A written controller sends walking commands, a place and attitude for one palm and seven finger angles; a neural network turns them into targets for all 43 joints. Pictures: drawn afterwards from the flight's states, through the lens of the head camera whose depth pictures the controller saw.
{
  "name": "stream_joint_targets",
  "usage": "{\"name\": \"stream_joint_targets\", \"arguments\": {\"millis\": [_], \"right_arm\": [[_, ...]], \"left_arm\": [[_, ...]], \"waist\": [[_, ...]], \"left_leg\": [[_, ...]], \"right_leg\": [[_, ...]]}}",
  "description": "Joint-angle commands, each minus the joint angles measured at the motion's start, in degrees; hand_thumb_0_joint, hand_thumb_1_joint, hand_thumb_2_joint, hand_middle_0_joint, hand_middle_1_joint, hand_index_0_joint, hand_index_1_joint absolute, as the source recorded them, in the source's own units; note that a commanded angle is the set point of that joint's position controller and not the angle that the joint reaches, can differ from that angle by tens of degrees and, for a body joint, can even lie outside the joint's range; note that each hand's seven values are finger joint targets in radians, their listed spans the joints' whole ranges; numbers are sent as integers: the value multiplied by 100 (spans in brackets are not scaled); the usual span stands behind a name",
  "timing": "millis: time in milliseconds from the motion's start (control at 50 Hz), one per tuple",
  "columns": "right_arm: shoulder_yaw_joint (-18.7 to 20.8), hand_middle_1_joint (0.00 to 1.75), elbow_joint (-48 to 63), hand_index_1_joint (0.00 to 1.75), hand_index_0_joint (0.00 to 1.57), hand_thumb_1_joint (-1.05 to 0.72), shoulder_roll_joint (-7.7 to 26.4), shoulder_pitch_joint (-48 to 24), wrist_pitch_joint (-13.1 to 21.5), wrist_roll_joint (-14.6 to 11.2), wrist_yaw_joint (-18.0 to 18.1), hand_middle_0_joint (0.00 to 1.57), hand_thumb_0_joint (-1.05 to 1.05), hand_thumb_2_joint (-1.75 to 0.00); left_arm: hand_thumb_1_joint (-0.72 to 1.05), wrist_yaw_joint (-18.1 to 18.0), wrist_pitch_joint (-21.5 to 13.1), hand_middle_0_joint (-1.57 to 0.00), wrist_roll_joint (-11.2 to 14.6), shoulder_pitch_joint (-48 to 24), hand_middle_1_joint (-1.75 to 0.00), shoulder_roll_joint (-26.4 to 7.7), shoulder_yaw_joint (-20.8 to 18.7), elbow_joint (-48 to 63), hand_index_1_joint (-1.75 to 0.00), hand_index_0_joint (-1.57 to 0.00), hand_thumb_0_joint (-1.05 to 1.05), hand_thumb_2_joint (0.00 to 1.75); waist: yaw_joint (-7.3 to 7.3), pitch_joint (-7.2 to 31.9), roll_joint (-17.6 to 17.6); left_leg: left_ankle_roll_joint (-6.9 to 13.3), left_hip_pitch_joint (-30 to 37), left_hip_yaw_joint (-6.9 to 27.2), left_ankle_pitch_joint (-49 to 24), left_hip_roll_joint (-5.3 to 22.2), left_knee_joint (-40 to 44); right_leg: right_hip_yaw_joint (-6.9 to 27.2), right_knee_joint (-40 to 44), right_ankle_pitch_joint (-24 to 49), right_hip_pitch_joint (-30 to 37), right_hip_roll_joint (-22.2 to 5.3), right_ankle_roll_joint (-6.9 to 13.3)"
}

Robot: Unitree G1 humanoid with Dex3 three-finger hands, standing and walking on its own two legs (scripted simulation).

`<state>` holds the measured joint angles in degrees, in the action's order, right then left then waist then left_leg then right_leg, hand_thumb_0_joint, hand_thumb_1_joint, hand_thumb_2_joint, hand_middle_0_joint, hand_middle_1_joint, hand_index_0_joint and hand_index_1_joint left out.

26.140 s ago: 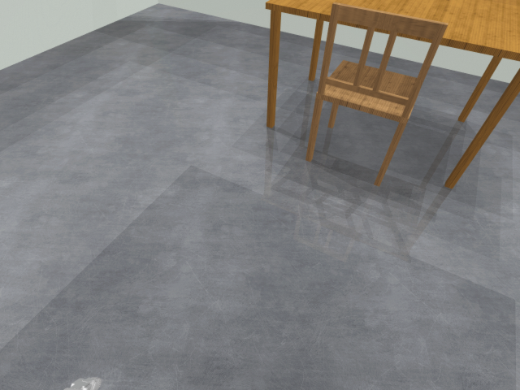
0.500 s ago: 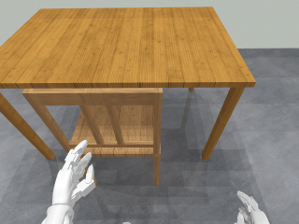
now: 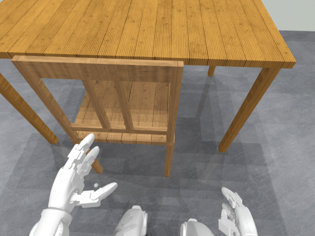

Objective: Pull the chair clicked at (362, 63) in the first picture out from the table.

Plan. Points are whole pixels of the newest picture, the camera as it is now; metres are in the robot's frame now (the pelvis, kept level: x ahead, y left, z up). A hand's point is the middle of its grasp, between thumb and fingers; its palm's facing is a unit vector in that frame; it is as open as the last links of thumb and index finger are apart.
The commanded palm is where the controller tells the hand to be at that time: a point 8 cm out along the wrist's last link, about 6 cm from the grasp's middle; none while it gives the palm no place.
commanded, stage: raise the hand toward the chair's back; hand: left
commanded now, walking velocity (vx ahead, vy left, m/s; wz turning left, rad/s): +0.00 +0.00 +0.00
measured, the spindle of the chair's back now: (98, 105) +0.49 +0.24 -0.02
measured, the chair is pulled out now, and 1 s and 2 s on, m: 0.00 0.00 0.00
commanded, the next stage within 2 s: aim the fingers beside a spindle in 1.34 s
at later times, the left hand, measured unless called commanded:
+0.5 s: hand (77, 174) +0.24 +0.20 +0.06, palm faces +0.04 -1.00 -0.05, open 16.2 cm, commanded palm +0.22 +0.26 +0.06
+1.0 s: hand (65, 161) +0.26 +0.23 +0.07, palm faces +0.02 -1.00 -0.07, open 17.0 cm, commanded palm +0.24 +0.28 +0.07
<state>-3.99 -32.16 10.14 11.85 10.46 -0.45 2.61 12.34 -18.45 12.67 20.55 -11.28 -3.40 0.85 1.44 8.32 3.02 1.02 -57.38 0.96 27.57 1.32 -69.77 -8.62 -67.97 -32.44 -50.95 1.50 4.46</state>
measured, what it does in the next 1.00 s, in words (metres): stands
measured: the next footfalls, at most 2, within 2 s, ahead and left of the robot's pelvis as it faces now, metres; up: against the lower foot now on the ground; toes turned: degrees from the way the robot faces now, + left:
none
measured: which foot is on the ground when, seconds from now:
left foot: down 0.00-1.00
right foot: down 0.00-1.00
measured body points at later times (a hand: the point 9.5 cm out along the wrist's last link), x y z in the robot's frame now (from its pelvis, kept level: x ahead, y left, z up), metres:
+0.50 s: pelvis +0.01 +0.02 +0.01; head +0.07 +0.03 +0.46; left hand +0.23 +0.25 +0.06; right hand +0.21 -0.22 -0.05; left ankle +0.06 +0.11 -0.64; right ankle +0.01 -0.08 -0.64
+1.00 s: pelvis +0.02 +0.03 +0.03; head +0.08 +0.04 +0.47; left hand +0.26 +0.29 +0.07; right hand +0.18 -0.22 -0.05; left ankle +0.06 +0.11 -0.64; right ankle +0.01 -0.08 -0.64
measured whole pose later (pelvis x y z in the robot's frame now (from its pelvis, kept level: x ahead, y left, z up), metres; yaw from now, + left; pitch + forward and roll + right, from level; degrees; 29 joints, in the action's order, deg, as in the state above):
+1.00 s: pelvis +0.02 +0.03 +0.03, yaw +0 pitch +14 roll -3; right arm -1.4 -32.9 15.0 13.8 11.0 -0.8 2.8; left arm 14.0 -20.5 15.4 16.1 -15.6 -11.9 -5.6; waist -0.9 7.9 2.3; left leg 3.1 -50.3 -0.7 26.5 0.4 -62.9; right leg -6.7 -59.9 -30.1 -43.7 1.0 2.0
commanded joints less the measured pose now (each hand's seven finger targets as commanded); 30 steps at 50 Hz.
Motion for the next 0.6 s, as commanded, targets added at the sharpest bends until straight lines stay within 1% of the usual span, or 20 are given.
{"name": "stream_joint_targets", "arguments": {"millis": [0,20,40,60,100,120,140,160,180,200,220,300,320,340,400,440,500,520,540,580], "right_arm": [[559,30,991,30,20,-90,844,-421,427,-34,115,20,0,-90],[570,30,939,30,20,-90,848,-407,442,-17,100,20,0,-90],[594,30,890,30,20,-90,869,-441,448,-9,94,20,0,-90],[589,30,892,30,20,-90,881,-397,465,5,70,20,0,-90],[614,30,853,30,20,-90,953,-373,492,2,56,20,0,-90],[629,30,840,30,20,-90,978,-354,507,-6,56,20,0,-90],[650,30,828,30,20,-90,1015,-376,503,-29,63,20,0,-90],[641,30,852,30,20,-90,1034,-328,517,-27,62,20,0,-90],[663,30,864,30,20,-90,1056,-299,530,-37,65,20,0,-90],[672,30,862,30,20,-90,1066,-261,525,-43,73,20,0,-90],[688,30,875,30,20,-90,1074,-269,528,-50,81,20,0,-90],[692,30,875,30,20,-90,1085,-229,478,-37,81,20,0,-90],[673,30,873,30,20,-90,1087,-231,461,-40,78,20,0,-90],[681,30,847,30,20,-90,1096,-212,434,-33,80,20,0,-90],[637,30,890,30,20,-90,1101,-235,404,-36,65,20,0,-90],[629,30,887,30,20,-90,1118,-231,355,-37,84,20,0,-90],[590,30,937,30,20,-90,1122,-230,342,-50,82,20,0,-90],[582,30,950,30,20,-90,1123,-233,339,-50,87,20,0,-90],[571,30,926,30,20,-90,1132,-238,329,-56,95,20,0,-90],[547,30,926,30,20,-90,1121,-227,343,-48,95,20,0,-90]], "left_arm": [[-1,-398,-379,-11,188,184,-16,-606,-742,1395,-16,-11,0,51],[-3,-463,-480,-11,147,179,-15,-574,-696,1363,-15,-11,0,50],[-6,-522,-562,-10,87,213,-15,-647,-770,1266,-15,-10,0,49],[-8,-522,-664,-10,85,208,-15,-495,-596,1236,-15,-10,0,48],[-13,-485,-827,-10,57,211,-14,-523,-553,1110,-14,-10,0,46],[-15,-448,-881,-10,64,184,-14,-520,-523,1081,-14,-10,0,45],[-17,-423,-889,-9,35,216,-13,-607,-582,966,-13,-9,0,44],[-20,-372,-931,-9,71,142,-13,-549,-498,1047,-13,-9,0,43],[-22,-342,-953,-9,88,170,-12,-628,-553,1131,-12,-9,0,42],[-24,-327,-942,-9,111,207,-12,-659,-590,1110,-12,-9,0,41],[-27,-326,-952,-8,135,214,-12,-674,-639,1184,-12,-8,0,40],[-36,-389,-943,-7,154,82,-10,-721,-703,1283,-10,-7,0,36],[-38,-391,-933,-7,140,44,-10,-737,-694,1222,-10,-7,0,35],[-41,-399,-916,-7,129,16,-9,-805,-793,1157,-9,-7,0,34],[-48,-297,-886,-6,132,-121,-8,-745,-692,1053,-8,-6,0,31],[-50,-217,-797,-6,144,-160,-8,-838,-809,836,-8,-6,0,30],[-50,-79,-741,-6,220,-327,-8,-868,-836,954,-8,-6,0,30],[-50,-49,-716,-6,245,-372,-8,-866,-849,931,-8,-6,0,30],[-50,-35,-697,-6,232,-411,-8,-962,-919,913,-8,-6,0,30],[-50,2,-694,-6,258,-536,-8,-956,-912,1015,-8,-6,0,30]], "waist": [[-7,1492,-329],[-50,1383,-351],[-23,1264,-349],[-110,1129,-393],[-157,1005,-286],[-204,992,-319],[-192,957,-352],[-207,1009,-217],[-170,1126,-74],[-186,1178,-156],[-143,1236,-98],[-187,1290,-2],[-213,1169,46],[-197,1172,-69],[-242,1096,52],[-264,1013,-168],[-223,1128,71],[-249,1127,-16],[-232,1093,61],[-240,1155,179]], "left_leg": [[113,1176,187,-1103,-82,1054],[110,1190,184,-1143,-69,1062],[104,1168,200,-1149,-59,1104],[108,1151,195,-1098,-64,1111],[104,1099,170,-928,-72,1096],[108,1092,162,-871,-68,1075],[113,1073,159,-818,-61,1084],[113,1140,160,-823,-74,1120],[109,1244,151,-891,-77,1152],[113,1327,156,-946,-70,1175],[107,1412,155,-1021,-72,1216],[103,1661,193,-1207,-58,1284],[90,1662,209,-1151,-53,1315],[92,1647,231,-1201,-46,1327],[89,1698,240,-1108,-56,1354],[105,1617,242,-1073,-44,1345],[86,1789,267,-1152,-53,1413],[88,1787,279,-1104,-47,1421],[86,1819,299,-1115,-38,1439],[74,1954,333,-1210,-34,1483]], "right_leg": [[932,1521,1206,1141,-180,-336],[885,1476,1292,1062,-173,-330],[824,1448,1258,968,-145,-304],[807,1447,1232,895,-153,-311],[838,1470,1000,740,-164,-296],[860,1493,935,689,-173,-306],[882,1521,820,648,-160,-305],[854,1512,832,670,-170,-291],[840,1497,920,740,-171,-274],[799,1497,1014,767,-161,-282],[768,1483,1103,800,-155,-274],[641,1433,1343,776,-124,-273],[616,1442,1275,704,-113,-266],[604,1423,1319,739,-94,-259],[591,1461,1253,685,-97,-259],[609,1511,1246,712,-76,-271],[576,1521,1309,791,-83,-253],[568,1555,1260,780,-82,-267],[566,1555,1239,762,-63,-251],[524,1538,1304,777,-74,-244]]}}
